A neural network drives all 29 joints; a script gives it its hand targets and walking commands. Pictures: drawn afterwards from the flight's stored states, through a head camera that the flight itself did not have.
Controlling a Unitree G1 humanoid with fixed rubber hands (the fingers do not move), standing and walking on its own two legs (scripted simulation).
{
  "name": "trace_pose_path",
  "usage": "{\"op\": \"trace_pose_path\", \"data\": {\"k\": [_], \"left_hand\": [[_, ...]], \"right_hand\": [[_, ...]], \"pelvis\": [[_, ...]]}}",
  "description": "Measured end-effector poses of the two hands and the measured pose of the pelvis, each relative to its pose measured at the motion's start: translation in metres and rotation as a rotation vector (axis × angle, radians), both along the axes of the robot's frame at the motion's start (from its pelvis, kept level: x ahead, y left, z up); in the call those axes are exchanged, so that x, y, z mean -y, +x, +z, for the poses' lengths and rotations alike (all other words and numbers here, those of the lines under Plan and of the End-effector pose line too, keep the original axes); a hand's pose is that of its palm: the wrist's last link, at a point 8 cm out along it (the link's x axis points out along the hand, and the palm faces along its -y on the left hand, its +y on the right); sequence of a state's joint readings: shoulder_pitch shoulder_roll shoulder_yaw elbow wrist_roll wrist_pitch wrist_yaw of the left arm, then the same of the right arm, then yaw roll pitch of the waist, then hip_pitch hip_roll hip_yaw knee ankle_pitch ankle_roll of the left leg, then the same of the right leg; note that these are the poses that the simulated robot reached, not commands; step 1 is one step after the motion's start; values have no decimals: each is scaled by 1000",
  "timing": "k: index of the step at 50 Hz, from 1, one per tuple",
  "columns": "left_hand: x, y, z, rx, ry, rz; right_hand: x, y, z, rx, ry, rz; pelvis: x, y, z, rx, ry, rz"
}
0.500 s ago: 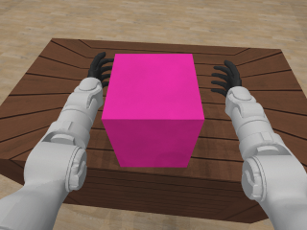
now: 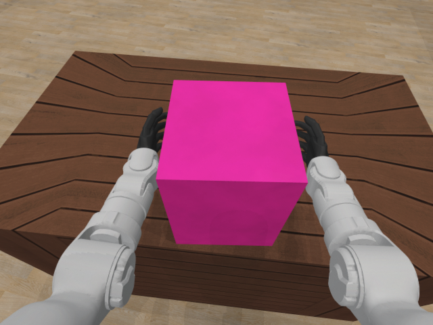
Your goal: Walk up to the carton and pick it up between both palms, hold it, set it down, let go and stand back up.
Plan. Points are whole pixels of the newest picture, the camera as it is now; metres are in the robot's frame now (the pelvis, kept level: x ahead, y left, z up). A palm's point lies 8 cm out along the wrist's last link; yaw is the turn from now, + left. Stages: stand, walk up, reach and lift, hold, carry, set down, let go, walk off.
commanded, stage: reach and lift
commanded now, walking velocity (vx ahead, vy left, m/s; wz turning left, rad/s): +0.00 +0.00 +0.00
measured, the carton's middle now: (226, 169) +0.41 -0.01 +0.05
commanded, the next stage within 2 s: none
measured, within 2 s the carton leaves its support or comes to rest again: leaves its support in 1.42 s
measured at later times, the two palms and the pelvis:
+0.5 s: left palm (157, 131) +0.45 +0.12 +0.11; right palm (315, 139) +0.45 -0.17 +0.10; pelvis -0.01 -0.01 +0.00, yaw +0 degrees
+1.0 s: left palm (154, 136) +0.44 +0.12 +0.11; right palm (316, 143) +0.44 -0.17 +0.10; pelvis +0.02 +0.00 +0.00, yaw -1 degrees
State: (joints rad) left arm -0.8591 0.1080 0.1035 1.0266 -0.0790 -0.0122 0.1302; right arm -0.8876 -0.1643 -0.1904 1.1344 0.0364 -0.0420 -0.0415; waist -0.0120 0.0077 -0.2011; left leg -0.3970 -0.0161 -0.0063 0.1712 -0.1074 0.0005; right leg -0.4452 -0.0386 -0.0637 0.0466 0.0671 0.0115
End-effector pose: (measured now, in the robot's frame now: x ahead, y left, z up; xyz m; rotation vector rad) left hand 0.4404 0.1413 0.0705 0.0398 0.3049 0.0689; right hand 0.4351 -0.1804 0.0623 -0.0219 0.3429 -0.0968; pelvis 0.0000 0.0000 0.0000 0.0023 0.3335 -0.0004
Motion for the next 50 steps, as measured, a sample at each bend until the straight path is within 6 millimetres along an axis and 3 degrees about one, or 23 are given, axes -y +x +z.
{"op": "trace_pose_path", "data": {"k": [9, 16, 27, 50], "left_hand": [[7, 3, 30, 44, 30, 7], [18, 7, 42, 43, 18, 2], [20, 11, 34, 49, 14, 18], [16, -1, 35, 70, 12, -4]], "right_hand": [[-2, 3, 26, 47, -15, -12], [-5, 8, 39, 46, -9, -18], [-10, 14, 35, 59, -23, -45], [-11, 1, 38, 83, -48, -9]], "pelvis": [[2, -13, 0, 18, 6, 3], [8, -15, 1, 37, 7, 4], [12, -8, 1, 18, 8, 4], [1, 15, 3, 81, -2, -19]]}}
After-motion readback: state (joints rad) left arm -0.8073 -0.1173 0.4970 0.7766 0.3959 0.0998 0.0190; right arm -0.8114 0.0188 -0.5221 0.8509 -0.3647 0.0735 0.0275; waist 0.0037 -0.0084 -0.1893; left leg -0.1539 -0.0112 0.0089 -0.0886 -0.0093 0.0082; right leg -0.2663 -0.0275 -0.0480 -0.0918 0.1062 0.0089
